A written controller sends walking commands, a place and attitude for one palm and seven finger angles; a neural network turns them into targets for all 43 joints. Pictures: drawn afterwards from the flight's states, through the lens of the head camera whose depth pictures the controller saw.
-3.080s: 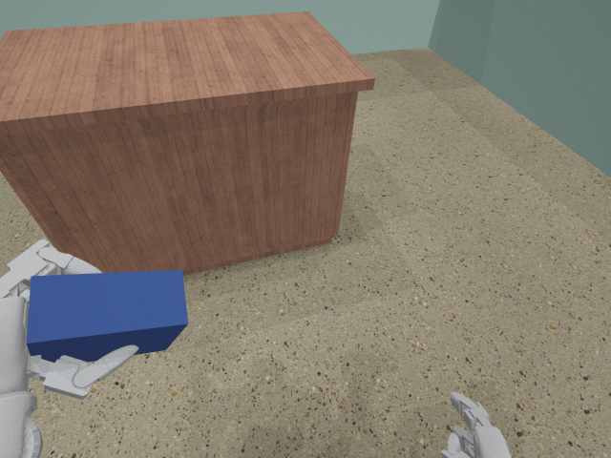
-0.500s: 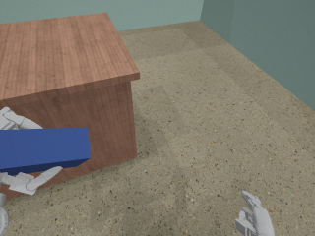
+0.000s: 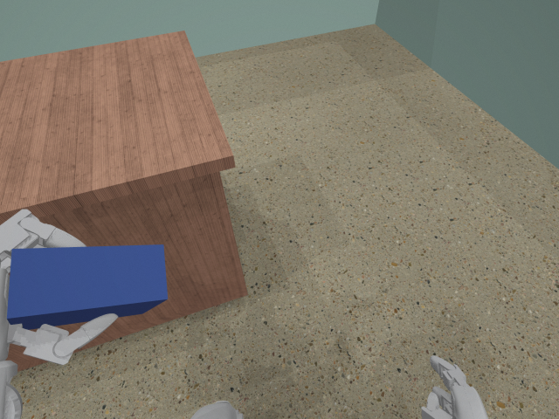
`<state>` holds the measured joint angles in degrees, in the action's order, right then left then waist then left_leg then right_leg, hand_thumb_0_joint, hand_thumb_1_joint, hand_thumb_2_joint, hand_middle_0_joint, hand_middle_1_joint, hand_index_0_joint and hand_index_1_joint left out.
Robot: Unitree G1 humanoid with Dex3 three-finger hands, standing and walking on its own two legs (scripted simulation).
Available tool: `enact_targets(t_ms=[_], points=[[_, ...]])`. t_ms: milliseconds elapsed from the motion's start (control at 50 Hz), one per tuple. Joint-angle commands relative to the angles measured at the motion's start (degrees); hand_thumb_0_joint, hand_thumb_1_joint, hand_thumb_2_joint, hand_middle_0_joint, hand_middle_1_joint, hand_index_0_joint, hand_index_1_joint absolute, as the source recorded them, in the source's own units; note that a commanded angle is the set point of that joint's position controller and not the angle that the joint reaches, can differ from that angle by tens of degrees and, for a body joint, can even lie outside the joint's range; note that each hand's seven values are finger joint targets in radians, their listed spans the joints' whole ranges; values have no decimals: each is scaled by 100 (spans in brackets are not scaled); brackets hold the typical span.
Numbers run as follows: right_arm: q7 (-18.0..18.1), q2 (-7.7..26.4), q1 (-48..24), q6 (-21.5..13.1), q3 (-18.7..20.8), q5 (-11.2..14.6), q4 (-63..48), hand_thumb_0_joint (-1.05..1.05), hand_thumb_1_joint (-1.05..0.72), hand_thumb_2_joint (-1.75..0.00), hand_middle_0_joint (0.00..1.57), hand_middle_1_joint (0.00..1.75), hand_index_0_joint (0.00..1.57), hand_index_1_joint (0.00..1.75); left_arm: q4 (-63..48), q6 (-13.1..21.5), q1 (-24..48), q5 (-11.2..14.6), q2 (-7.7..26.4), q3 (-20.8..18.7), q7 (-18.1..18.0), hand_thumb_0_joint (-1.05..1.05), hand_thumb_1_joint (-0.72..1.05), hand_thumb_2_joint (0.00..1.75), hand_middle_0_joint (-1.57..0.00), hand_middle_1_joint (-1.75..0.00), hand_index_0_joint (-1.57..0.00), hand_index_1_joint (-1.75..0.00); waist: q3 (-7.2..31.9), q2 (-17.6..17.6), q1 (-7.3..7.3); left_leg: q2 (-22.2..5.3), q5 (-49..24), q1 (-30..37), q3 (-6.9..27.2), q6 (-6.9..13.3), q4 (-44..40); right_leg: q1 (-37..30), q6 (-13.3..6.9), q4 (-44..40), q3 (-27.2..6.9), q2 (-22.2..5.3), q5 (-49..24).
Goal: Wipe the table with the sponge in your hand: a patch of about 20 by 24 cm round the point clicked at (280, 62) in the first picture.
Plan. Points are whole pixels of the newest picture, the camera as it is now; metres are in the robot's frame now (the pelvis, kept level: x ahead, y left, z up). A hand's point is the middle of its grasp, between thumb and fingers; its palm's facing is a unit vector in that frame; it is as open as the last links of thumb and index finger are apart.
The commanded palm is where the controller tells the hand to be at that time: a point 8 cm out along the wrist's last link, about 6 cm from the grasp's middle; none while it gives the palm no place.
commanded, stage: take the last steps up to it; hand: left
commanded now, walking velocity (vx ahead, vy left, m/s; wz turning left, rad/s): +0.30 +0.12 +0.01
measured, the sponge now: (112, 285) +0.23 +0.19 +0.15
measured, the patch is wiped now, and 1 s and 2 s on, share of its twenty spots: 0.00 0.00 0.00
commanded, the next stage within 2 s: come to a stop and stand still in 0.90 s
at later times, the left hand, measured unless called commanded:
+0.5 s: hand (94, 216) +0.31 +0.24 +0.16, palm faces +0.44 -0.78 -0.46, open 10.1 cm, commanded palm +0.25 +0.28 +0.17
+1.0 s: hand (104, 168) +0.38 +0.25 +0.17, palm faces +0.39 -0.79 -0.48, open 10.1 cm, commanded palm +0.33 +0.30 +0.17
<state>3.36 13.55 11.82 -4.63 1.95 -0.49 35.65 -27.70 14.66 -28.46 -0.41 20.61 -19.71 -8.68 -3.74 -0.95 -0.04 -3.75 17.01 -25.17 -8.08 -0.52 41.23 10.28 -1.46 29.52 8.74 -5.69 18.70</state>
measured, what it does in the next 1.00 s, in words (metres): walks ahead: left foot, then right foot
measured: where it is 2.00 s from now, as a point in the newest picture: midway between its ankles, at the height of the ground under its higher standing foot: outside the picture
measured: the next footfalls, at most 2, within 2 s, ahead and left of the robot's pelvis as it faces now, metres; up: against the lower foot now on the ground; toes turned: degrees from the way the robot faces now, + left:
left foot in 0.10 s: +0.13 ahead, +0.14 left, +0.00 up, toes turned +9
right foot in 0.36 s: +0.13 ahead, -0.10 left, +0.00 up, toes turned -9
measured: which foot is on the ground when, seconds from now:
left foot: up 0.00-0.08, down 0.10-0.36, up 0.38-0.68, down 0.70-1.00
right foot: down 0.00-0.10, up 0.12-0.34, down 0.36-0.72, up 0.74-0.98, down 1.00-1.00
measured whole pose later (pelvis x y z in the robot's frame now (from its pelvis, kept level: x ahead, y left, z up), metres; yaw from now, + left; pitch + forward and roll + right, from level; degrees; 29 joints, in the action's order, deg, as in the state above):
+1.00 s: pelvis +0.17 +0.02 -0.02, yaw +0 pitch +0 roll +1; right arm 3.4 8.2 12.3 -6.7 -1.5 0.1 34.3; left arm -30.9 12.9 -28.8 0.7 22.3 -20.6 -8.6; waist -2.2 0.5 0.8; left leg -3.8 14.9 -19.1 -8.9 0.1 33.9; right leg 17.4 1.0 35.7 8.6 -3.0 21.2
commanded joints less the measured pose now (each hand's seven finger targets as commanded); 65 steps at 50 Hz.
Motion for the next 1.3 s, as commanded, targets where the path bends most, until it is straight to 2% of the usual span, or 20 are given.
enact_targets(t_ms=[0,40,100,200,300,320,360,380,440,520,640,680,720,800,940,1020,1080,1140,1220,1280], points=[[20,302,-301,-238,125,18,-982,0,-90,-90,20,30,20,30,-1251,274,533,156,961,-779,-269,0,10,130,-120,-160,-120,-160,981,-594,27,216,-508,882,-311,68,-1186,-399,-474,-504,-991,-1073,-1726],[86,420,-224,-243,186,56,-1005,0,-90,-90,20,30,20,30,-1268,318,826,165,980,-723,-267,0,10,130,-120,-160,-120,-160,1023,88,-93,62,-622,1891,-92,234,-1677,283,-229,564,-752,-713,-1424],[66,514,-332,-287,174,69,-1041,0,-90,-90,20,30,20,30,-903,376,815,183,1170,-730,-179,0,10,130,-120,-160,-120,-160,1133,1851,-31,-2029,-1219,2451,3236,1529,-2412,2280,193,3732,-611,285,1938],[7,456,-471,-450,143,110,-902,0,-90,-90,20,30,20,30,-1833,357,675,173,1019,-746,-109,0,10,130,-120,-160,-120,-160,823,1509,80,-1246,-194,996,1330,1194,-2452,1520,282,2593,-360,-10,815],[93,438,-346,-513,75,81,-824,0,-90,-90,20,30,20,30,-1290,193,447,179,961,-786,-163,0,10,130,-120,-160,-120,-160,1021,1039,101,-872,766,351,739,682,-1673,-155,312,319,170,328,223],[113,390,-353,-465,83,86,-800,0,-90,-90,20,30,20,30,-1114,164,557,151,955,-745,-158,0,10,130,-120,-160,-120,-160,897,418,80,-592,1000,-25,526,500,-919,-391,171,-364,-387,26,295],[75,324,-556,-437,54,78,-873,0,-90,-90,20,30,20,30,-830,80,823,213,1219,-935,-190,0,10,130,-120,-160,-120,-160,683,-1821,179,281,1508,-1633,332,49,1881,-771,-892,-1605,-4036,-2062,272],[28,436,-489,-465,100,32,-730,0,-90,-90,20,30,20,30,-878,128,1066,240,1211,-875,-174,0,10,130,-120,-160,-120,-160,677,-1568,59,88,1048,-1781,886,-40,2610,-813,-1034,-1605,-4050,-2180,-206],[22,291,-539,-341,-54,25,-540,0,-90,-90,20,30,20,30,-845,304,824,142,1105,-841,-120,0,10,130,-120,-160,-120,-160,673,-508,27,-107,619,-1630,822,-132,2574,-965,-796,-898,-2042,-1618,-3102],[-8,216,-584,-254,-20,-4,-761,0,-90,-90,20,30,20,30,-1065,393,490,93,995,-770,-145,0,10,130,-120,-160,-120,-160,994,-923,81,47,154,-405,64,-49,378,-934,-501,-570,-817,-1219,-4129],[36,324,-368,-233,164,10,-1004,0,-90,-90,20,30,20,30,-1707,348,455,121,1086,-896,-263,0,10,130,-120,-160,-120,-160,1321,-394,-22,328,-956,1408,-372,30,-1679,-519,-234,327,-695,-871,-3022],[50,560,-301,-227,273,73,-1055,0,-90,-90,20,30,20,30,-1708,408,460,174,1097,-938,-267,0,10,130,-120,-160,-120,-160,1590,1322,-54,-996,-2519,2770,1248,711,-1763,1015,199,2116,-209,-37,-530],[40,517,-276,-243,212,59,-971,0,-90,-90,20,30,20,30,-1085,390,298,147,1194,-925,-204,0,10,130,-120,-160,-120,-160,1304,1720,-23,-2058,-2104,2326,2814,1498,-2268,2058,235,3714,-587,229,1988],[-18,471,-437,-352,187,113,-890,0,-90,-90,20,30,20,30,-1882,372,510,170,1061,-813,-117,0,10,130,-120,-160,-120,-160,954,1496,41,-1326,-1389,1410,1300,1152,-2243,1722,316,2856,-376,19,903],[104,453,-380,-417,46,83,-834,0,-90,-90,20,30,20,30,-1287,80,356,193,960,-754,-157,0,10,130,-120,-160,-120,-160,1055,1037,44,-981,78,661,765,637,-1760,-36,311,105,76,351,135],[23,430,-458,-331,60,83,-888,0,-90,-90,20,30,20,30,-1004,-33,917,281,1130,-731,-156,0,10,130,-120,-160,-120,-160,769,-1675,19,201,1184,-744,522,-81,1505,-429,-879,-1313,-3312,-1892,-1781],[40,186,-578,-254,-204,43,-777,0,-90,-90,20,30,20,30,-938,41,707,186,1070,-757,-181,0,10,130,-120,-160,-120,-160,894,-765,-23,109,975,-466,632,-171,1303,-771,-641,-493,-1547,-1391,-4891],[107,164,-730,-173,-191,14,-977,0,-90,-90,20,30,20,30,-1165,73,401,123,1061,-795,-199,0,10,130,-120,-160,-120,-160,1057,-825,110,283,519,64,258,-120,82,-933,-502,-303,-1053,-1110,-5084],[134,238,-462,-54,-84,3,-1109,0,-90,-90,20,30,20,30,-1614,50,133,175,1066,-842,-261,0,10,130,-120,-160,-120,-160,1368,-391,4,294,-1049,1111,226,-113,-1531,-811,-191,132,-813,-759,-4107],[116,525,-316,-78,85,80,-1222,0,-90,-90,20,30,20,30,-1549,79,-31,225,1064,-817,-219,0,10,130,-120,-160,-120,-160,1421,932,114,-1117,-4202,1990,1408,395,-1761,296,251,656,-611,138,-358]])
